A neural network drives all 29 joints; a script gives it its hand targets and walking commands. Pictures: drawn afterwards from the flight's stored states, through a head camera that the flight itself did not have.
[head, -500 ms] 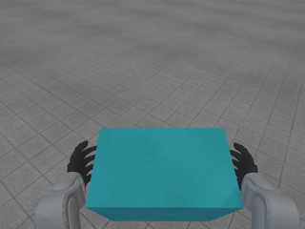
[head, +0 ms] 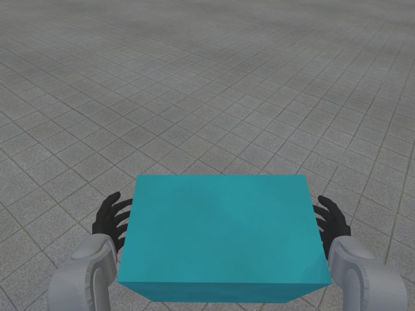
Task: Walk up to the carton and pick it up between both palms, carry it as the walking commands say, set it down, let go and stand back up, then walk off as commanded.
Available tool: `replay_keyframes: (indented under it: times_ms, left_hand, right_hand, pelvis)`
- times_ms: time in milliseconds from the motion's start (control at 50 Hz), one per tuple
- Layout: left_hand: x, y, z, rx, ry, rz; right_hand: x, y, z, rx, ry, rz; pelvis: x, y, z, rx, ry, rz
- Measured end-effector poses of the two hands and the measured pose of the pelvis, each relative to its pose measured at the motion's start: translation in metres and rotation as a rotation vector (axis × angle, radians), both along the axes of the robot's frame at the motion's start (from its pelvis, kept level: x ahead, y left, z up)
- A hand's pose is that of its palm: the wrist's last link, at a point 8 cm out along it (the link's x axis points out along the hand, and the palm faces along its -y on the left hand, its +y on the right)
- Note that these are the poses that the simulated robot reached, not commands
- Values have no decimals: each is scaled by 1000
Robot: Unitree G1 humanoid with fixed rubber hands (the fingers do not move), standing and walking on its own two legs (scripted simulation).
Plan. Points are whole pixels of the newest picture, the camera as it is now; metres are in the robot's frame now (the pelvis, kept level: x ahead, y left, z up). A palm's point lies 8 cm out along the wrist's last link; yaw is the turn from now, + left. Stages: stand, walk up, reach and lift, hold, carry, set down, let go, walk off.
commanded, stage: carry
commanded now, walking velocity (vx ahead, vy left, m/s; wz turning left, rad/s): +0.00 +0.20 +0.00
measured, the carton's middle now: (219, 246) +0.27 -0.01 +0.01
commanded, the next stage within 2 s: none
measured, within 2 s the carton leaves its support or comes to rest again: neither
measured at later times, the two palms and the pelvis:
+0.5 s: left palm (91, 256) +0.20 +0.19 +0.10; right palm (341, 267) +0.20 -0.18 +0.10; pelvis -0.04 +0.01 +0.00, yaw -3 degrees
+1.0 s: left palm (118, 256) +0.20 +0.15 +0.11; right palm (372, 280) +0.18 -0.22 +0.10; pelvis -0.04 -0.02 +0.00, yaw -4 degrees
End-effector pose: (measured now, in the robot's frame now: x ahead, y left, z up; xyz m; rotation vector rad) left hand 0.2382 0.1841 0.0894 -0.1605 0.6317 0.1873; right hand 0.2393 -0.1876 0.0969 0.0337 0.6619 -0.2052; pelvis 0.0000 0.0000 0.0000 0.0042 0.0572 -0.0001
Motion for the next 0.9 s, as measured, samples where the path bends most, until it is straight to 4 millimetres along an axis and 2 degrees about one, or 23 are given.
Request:
replay_keyframes:
  times_ms: [80, 140, 280, 420, 680, 900]
  left_hand:
    - [-9, 24, 4, 1, 1, 14]
    - [-14, 34, 7, 1, -8, 15]
    - [-19, 37, 10, 5, -9, -9]
    - [-28, 25, 14, 17, -21, -16]
    - [-40, -25, 20, 41, -42, -56]
    - [-36, -33, 20, 47, -35, -64]
  right_hand:
    - [-3, 24, 6, -3, 2, 15]
    - [-7, 34, 8, -4, -8, 16]
    - [-22, 37, 9, -1, -8, -8]
    - [-34, 25, 8, 10, -19, -15]
    - [-60, -24, 6, 32, -41, -53]
    - [-59, -32, 3, 39, -35, -63]
  pelvis:
    - [-6, 18, 6, -41, -4, -12]
    - [-10, 27, 6, -52, -8, -15]
    - [-20, 37, 8, -54, -6, -39]
    - [-30, 28, 6, -35, -14, -43]
    - [-46, -10, 2, 8, -32, -67]
    - [-43, -15, 3, 10, -28, -70]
